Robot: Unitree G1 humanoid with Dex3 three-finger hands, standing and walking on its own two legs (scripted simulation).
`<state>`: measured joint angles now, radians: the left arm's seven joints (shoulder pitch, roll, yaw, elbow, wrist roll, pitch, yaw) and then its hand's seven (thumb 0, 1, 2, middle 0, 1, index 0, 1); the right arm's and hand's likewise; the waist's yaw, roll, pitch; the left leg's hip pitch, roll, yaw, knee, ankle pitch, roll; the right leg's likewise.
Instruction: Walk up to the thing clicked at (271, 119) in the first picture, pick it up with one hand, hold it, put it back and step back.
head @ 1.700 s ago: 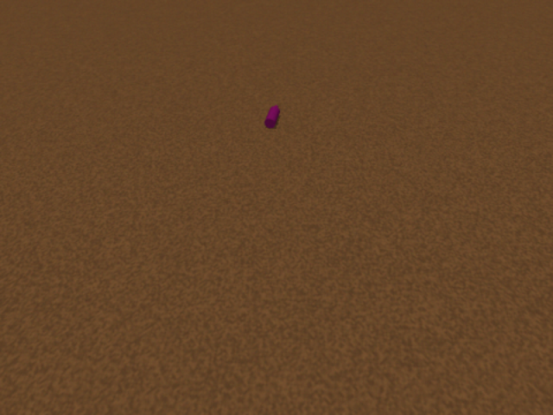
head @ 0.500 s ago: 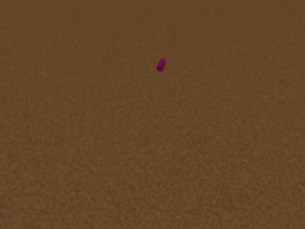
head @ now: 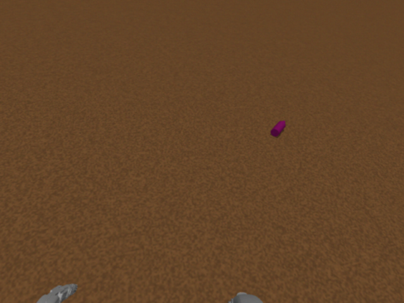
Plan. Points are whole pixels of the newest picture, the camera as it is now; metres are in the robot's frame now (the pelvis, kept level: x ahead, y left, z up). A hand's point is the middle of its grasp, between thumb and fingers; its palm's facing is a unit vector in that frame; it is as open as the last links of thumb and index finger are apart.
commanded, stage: walk up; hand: left
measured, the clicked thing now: (279, 127) +1.62 -0.74 -0.74
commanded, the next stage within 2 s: none
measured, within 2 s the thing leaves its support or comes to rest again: neither
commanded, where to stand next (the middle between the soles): +1.54 -1.16 m, yaw +53 degrees
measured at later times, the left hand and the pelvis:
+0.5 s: hand out of the picture +0.17 +0.12 -0.14, palm faces +0.35 -0.86 -0.38, open 7.4 cm; pelvis +0.26 -0.16 -0.01, yaw +19 degrees
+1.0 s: hand (195, 184) +0.52 +0.02 -0.16, palm faces +0.41 -0.83 -0.38, open 7.3 cm; pelvis +0.53 -0.32 -0.05, yaw +31 degrees
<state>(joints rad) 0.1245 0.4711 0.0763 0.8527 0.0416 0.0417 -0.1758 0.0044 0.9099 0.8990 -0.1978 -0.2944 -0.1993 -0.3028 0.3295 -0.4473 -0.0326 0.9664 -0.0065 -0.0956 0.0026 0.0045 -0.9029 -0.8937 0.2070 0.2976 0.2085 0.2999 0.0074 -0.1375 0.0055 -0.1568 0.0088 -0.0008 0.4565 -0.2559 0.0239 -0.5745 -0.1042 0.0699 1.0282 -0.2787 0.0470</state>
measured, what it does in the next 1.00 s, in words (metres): walks ahead, turning left: right foot, then left foot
